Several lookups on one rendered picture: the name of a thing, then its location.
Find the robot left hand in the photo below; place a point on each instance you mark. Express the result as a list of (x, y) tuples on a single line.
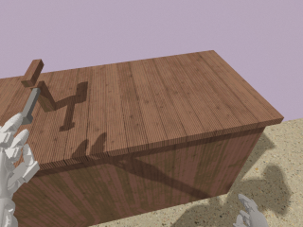
[(10, 152)]

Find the robot right hand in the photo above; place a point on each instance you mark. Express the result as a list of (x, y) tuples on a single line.
[(254, 218)]

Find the counter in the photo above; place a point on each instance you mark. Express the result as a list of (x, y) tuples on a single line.
[(123, 139)]

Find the tap lever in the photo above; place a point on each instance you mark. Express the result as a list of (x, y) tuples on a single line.
[(27, 111)]

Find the left robot forearm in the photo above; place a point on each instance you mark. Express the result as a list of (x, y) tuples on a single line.
[(7, 208)]

